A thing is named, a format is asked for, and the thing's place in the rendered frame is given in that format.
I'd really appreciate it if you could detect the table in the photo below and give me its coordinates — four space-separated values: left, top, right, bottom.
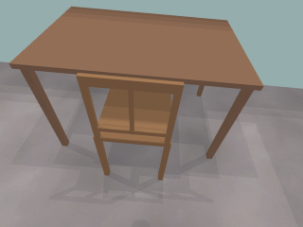
9 7 264 159

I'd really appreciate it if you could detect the chair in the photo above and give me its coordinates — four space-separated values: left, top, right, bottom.
76 73 185 181

